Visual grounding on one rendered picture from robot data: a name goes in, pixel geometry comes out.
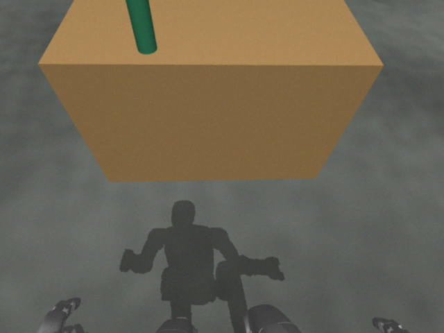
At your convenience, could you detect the left robot hand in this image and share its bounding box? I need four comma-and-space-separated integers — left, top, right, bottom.
36, 298, 88, 333

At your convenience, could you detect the bottle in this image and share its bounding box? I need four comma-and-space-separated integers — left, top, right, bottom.
126, 0, 157, 54

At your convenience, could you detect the right robot hand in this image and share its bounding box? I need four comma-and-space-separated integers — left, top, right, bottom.
372, 317, 410, 333

